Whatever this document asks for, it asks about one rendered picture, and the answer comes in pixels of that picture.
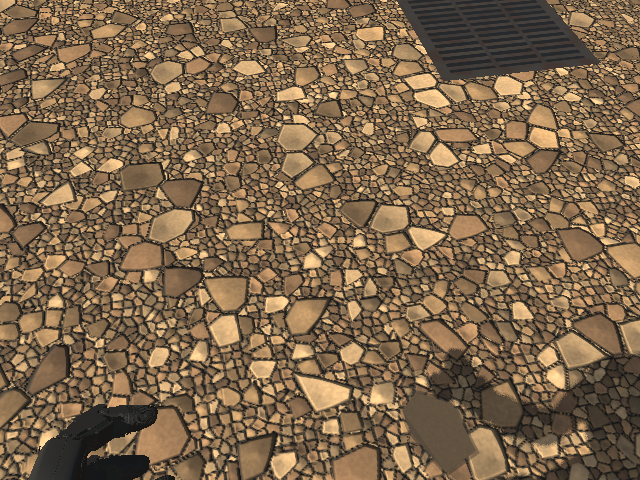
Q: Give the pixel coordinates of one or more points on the left robot hand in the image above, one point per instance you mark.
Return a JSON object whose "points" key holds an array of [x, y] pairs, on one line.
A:
{"points": [[65, 457]]}

